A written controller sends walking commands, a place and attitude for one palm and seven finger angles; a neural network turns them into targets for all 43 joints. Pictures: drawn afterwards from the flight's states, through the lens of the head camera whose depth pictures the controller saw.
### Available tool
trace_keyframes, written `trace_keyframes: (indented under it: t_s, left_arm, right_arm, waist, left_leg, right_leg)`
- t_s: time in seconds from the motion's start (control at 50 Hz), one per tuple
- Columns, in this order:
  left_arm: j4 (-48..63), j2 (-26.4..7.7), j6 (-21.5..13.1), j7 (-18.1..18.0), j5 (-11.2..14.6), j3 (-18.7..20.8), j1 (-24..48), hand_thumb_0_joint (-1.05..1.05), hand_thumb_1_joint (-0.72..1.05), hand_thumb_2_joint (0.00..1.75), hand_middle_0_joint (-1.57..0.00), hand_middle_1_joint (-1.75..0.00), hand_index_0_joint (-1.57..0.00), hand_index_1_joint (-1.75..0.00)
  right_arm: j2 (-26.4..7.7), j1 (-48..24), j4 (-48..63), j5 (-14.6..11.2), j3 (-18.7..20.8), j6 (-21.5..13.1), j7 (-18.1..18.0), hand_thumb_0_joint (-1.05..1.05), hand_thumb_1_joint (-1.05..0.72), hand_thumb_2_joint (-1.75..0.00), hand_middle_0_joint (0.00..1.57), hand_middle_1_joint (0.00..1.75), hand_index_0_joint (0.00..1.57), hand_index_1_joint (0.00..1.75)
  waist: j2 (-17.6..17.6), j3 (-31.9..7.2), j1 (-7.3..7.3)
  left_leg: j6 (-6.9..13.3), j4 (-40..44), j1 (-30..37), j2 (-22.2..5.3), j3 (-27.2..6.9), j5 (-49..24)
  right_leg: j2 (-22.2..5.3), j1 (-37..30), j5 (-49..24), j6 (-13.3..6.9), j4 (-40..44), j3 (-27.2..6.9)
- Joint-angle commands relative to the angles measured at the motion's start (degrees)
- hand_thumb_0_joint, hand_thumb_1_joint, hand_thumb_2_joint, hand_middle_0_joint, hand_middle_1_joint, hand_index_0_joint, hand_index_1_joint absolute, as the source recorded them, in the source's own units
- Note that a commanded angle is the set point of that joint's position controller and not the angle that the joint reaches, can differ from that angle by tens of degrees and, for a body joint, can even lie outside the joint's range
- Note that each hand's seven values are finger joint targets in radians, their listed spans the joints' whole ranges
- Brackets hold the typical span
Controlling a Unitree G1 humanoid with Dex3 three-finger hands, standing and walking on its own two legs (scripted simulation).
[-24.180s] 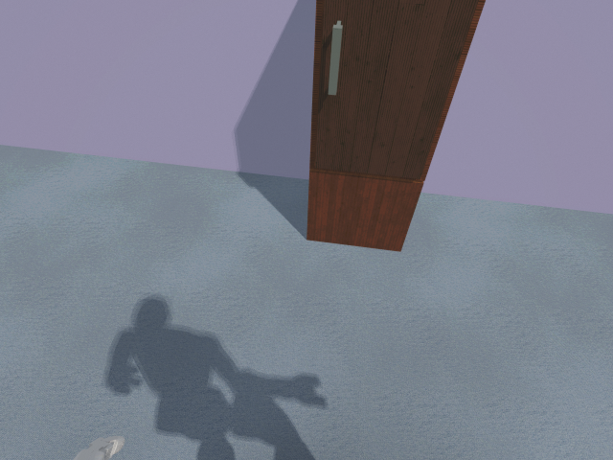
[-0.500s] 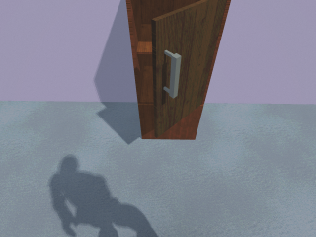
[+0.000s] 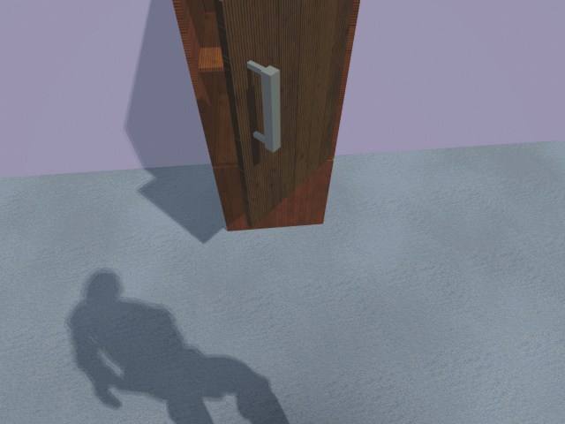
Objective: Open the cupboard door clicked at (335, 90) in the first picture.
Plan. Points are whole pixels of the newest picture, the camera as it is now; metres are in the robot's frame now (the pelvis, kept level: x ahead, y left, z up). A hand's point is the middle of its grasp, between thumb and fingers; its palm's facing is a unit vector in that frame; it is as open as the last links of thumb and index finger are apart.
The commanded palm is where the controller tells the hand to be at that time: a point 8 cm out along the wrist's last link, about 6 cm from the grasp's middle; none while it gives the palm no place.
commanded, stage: walk to a spot facing it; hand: left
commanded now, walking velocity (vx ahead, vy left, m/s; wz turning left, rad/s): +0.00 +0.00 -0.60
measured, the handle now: (263, 108) +0.64 +0.09 +0.06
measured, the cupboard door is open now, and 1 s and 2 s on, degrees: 44 44 44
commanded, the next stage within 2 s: none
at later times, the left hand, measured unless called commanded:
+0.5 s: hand out of the picture +0.09 +0.11 -0.14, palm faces -0.15 -0.95 -0.28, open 7.4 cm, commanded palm none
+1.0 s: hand (209, 358) +0.23 +0.15 -0.18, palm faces -0.42 -0.86 -0.28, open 7.4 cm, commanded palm none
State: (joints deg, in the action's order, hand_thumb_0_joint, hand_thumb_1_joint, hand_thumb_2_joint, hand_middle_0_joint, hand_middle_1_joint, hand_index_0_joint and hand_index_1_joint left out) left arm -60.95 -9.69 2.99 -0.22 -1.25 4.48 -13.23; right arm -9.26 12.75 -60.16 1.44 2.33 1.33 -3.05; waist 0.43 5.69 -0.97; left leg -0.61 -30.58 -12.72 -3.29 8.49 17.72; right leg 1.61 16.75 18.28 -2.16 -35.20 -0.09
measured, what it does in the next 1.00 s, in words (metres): walks ahead, turning right: left foot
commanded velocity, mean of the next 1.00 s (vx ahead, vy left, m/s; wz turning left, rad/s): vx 0.00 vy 0.00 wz -0.60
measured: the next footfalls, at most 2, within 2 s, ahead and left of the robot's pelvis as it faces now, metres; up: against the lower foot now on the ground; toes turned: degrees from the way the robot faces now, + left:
left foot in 0.94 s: +0.18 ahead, +0.06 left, +0.00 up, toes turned -34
right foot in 1.34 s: +0.08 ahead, -0.18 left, +0.00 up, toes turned -52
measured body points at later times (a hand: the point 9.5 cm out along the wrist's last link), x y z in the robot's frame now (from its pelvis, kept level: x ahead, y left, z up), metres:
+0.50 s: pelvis +0.02 -0.07 +0.01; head +0.07 -0.12 +0.46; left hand +0.10 +0.16 -0.12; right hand +0.08 -0.34 -0.15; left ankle +0.04 +0.12 -0.64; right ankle -0.01 -0.10 -0.73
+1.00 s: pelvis +0.10 -0.03 +0.00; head +0.17 -0.05 +0.44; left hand +0.26 +0.20 -0.15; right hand +0.10 -0.31 -0.13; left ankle +0.15 +0.08 -0.73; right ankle -0.02 -0.09 -0.70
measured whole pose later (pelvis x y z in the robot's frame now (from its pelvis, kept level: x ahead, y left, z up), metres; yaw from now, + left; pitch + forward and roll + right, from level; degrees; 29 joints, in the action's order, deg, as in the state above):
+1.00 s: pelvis +0.10 -0.03 +0.00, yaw -32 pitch +4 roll +0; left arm -54.0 -15.6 2.1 -0.9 -1.0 6.2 -15.0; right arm -10.2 5.3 -47.7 0.8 1.3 0.4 -2.4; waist 3.0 4.7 -3.2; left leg 0.0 -32.2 -17.4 0.2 -1.8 19.1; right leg 8.6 20.1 29.7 0.1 -49.7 -10.4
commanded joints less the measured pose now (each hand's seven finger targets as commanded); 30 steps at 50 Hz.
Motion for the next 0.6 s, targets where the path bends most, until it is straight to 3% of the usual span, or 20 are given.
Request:
trace_keyframes:
  t_s: [0.0,0.02,0.06,0.08,0.1,0.12,0.14,0.16,0.18,0.2,0.24,0.28,0.36,0.5,0.54,0.58]
  left_arm:
    - [6.5,-4.6,-0.5,0.6,-0.3,1.7,1.4,0.0,0.9,0.9,-0.2,-0.3,-0.2,-0.3]
    - [7.0,-4.6,-0.6,0.8,-0.2,1.7,1.8,0.0,0.9,0.9,-0.2,-0.3,-0.2,-0.3]
    - [6.9,-4.1,-1.1,1.1,-0.1,1.6,0.4,0.0,0.9,0.9,-0.2,-0.3,-0.2,-0.3]
    - [6.5,-4.6,-1.3,1.1,0.0,1.7,-1.5,0.0,0.9,0.9,-0.2,-0.3,-0.2,-0.3]
    - [5.8,-5.6,-1.6,1.1,-0.2,2.0,-4.7,0.0,0.9,0.9,-0.2,-0.3,-0.2,-0.3]
    - [5.1,-10.3,-2.1,0.5,-0.7,2.9,-7.8,0.0,0.9,0.9,-0.2,-0.3,-0.2,-0.3]
    - [5.0,-16.0,-2.3,-0.4,-0.8,3.9,-8.9,0.0,0.9,0.9,-0.2,-0.3,-0.2,-0.3]
    - [5.2,-15.8,-2.2,-0.8,0.1,3.5,-9.0,0.0,0.9,0.9,-0.2,-0.3,-0.2,-0.3]
    - [6.3,-13.4,-2.1,-1.3,0.0,3.4,-6.1,0.0,0.9,0.9,-0.2,-0.3,-0.2,-0.3]
    - [7.4,-12.1,-1.8,-1.6,0.0,3.3,-2.7,0.0,0.9,0.9,-0.2,-0.3,-0.2,-0.3]
    - [8.8,-11.1,-2.5,-1.5,0.3,2.7,-1.4,0.0,0.9,0.9,-0.2,-0.3,-0.2,-0.3]
    - [8.7,-11.2,-3.0,-1.6,0.4,2.5,-2.7,0.0,0.9,0.9,-0.2,-0.3,-0.2,-0.3]
    - [8.4,-11.2,-3.1,-1.6,0.4,2.7,-4.9,0.0,0.9,0.9,-0.2,-0.3,-0.2,-0.3]
    - [8.3,-10.9,-3.0,-1.8,0.2,2.7,-8.3,0.0,0.9,0.9,-0.2,-0.3,-0.2,-0.3]
    - [8.6,-11.0,-3.0,-1.8,0.2,2.8,-8.8,0.0,0.9,0.9,-0.2,-0.3,-0.2,-0.3]
    - [8.9,-11.1,-3.1,-1.9,0.1,2.8,-8.8,0.0,0.9,0.9,-0.2,-0.3,-0.2,-0.3]
  right_arm:
    - [-11.0,3.5,4.0,0.6,2.4,-0.9,-0.6,0.0,-0.9,-0.9,0.2,0.3,0.2,0.3]
    - [-11.2,2.3,4.8,0.7,2.4,-1.0,-0.6,0.0,-0.9,-0.9,0.2,0.3,0.2,0.3]
    - [-11.9,-0.2,6.0,0.9,2.7,-1.0,-0.4,0.0,-0.9,-0.9,0.2,0.3,0.2,0.3]
    - [-12.3,-0.9,6.4,0.8,2.8,-0.8,-0.2,0.0,-0.9,-0.9,0.2,0.3,0.2,0.3]
    - [-12.4,-2.0,6.9,0.3,3.1,-0.6,0.0,0.0,-0.9,-0.9,0.2,0.3,0.2,0.3]
    - [-10.2,-3.0,8.2,-0.5,3.0,-0.3,0.2,0.0,-0.9,-0.9,0.2,0.3,0.2,0.3]
    - [-6.8,-5.1,10.9,-0.8,2.3,-0.1,0.7,0.0,-0.9,-0.9,0.2,0.3,0.2,0.3]
    - [-8.5,-4.4,10.4,-0.7,2.5,0.7,0.7,0.0,-0.9,-0.9,0.2,0.3,0.2,0.3]
    - [-8.6,-6.0,9.9,-0.6,2.7,1.0,0.9,0.0,-0.9,-0.9,0.2,0.3,0.2,0.3]
    - [-8.6,-6.3,9.8,-0.6,2.9,1.2,1.0,0.0,-0.9,-0.9,0.2,0.3,0.2,0.3]
    - [-7.8,-6.3,9.4,-0.5,2.6,1.1,1.4,0.0,-0.9,-0.9,0.2,0.3,0.2,0.3]
    - [-7.4,-6.6,9.6,-0.6,2.5,1.3,1.3,0.0,-0.9,-0.9,0.2,0.3,0.2,0.3]
    - [-7.8,-7.8,10.4,-0.7,2.5,1.6,0.9,0.0,-0.9,-0.9,0.2,0.3,0.2,0.3]
    - [-8.5,-11.7,12.6,-1.0,2.4,1.4,0.4,0.0,-0.9,-0.9,0.2,0.3,0.2,0.3]
    - [-8.4,-12.5,13.2,-1.0,2.3,1.3,0.4,0.0,-0.9,-0.9,0.2,0.3,0.2,0.3]
    - [-8.3,-13.4,13.9,-1.1,2.2,1.2,0.4,0.0,-0.9,-0.9,0.2,0.3,0.2,0.3]
  waist:
    - [-13.1,-3.6,1.52]
    - [-11.5,-3.9,1.23]
    - [-9.7,-4.5,-0.18]
    - [-7.7,-5.5,-1.05]
    - [-3.1,-6.9,-2.72]
    - [10.0,-6.9,-4.44]
    - [23.0,-5.3,-5.0]
    - [17.0,-6.6,-4.47]
    - [14.2,-4.2,-3.31]
    - [10.8,-3.2,-1.88]
    - [4.1,-4.3,-0.91]
    - [1.8,-6.4,-0.84]
    - [4.2,-8.1,-1.4]
    - [6.1,-7.9,-2.4]
    - [5.0,-8.2,-2.57]
    - [3.9,-7.7,-2.5]
  left_leg:
    - [11.6,13.6,5.2,-20.2,-15.2,-16.8]
    - [11.4,12.1,5.1,-20.1,-13.4,-20.6]
    - [8.7,7.4,5.4,-17.9,-7.8,-26.6]
    - [6.7,4.0,4.6,-16.4,-5.4,-25.7]
    - [4.1,-2.1,2.2,-13.8,-2.9,-21.2]
    - [0.4,-13.7,-6.3,-7.6,1.2,-6.3]
    - [-2.2,-28.3,-19.0,0.7,0.9,18.2]
    - [-1.8,-34.8,-19.1,-0.2,-7.1,18.2]
    - [-1.6,-37.3,-20.6,-1.3,-9.2,13.9]
    - [-1.8,-38.2,-21.5,-1.8,-9.6,9.4]
    - [-2.6,-38.2,-21.1,-1.7,-10.1,4.3]
    - [-3.0,-36.6,-21.0,-1.0,-10.6,2.7]
    - [-3.6,-34.9,-23.2,0.1,-11.5,0.9]
    - [-3.9,-33.1,-25.0,0.8,-13.1,2.2]
    - [-3.7,-33.2,-25.8,1.2,-13.4,2.2]
    - [-3.6,-32.9,-25.8,1.1,-13.9,2.6]
  right_leg:
    - [-2.6,9.2,12.3,1.3,-18.5,0.3]
    - [-3.4,9.0,12.7,1.3,-18.0,0.0]
    - [-3.6,4.8,9.5,1.3,-9.8,1.9]
    - [-3.1,0.9,4.3,1.4,-3.9,3.1]
    - [-2.5,-4.5,-4.9,1.5,4.4,3.4]
    - [-9.6,-11.2,-18.7,-0.4,14.3,-8.1]
    - [-21.9,-14.2,-37.1,-6.6,16.9,-27.2]
    - [-22.5,-13.3,-34.2,-10.2,16.3,-25.9]
    - [-19.2,-10.2,-27.1,-9.6,17.3,-24.4]
    - [-16.9,-9.9,-23.9,-7.9,16.5,-23.2]
    - [-14.5,-10.8,-27.2,-7.1,15.3,-19.5]
    - [-13.4,-13.4,-31.3,-6.0,14.5,-18.7]
    - [-11.4,-17.8,-36.0,-2.3,14.1,-18.5]
    - [-11.2,-19.3,-43.6,-2.3,12.5,-23.2]
    - [-11.0,-20.1,-44.7,-2.8,12.1,-24.4]
    - [-11.6,-18.8,-42.9,-4.5,12.3,-26.5]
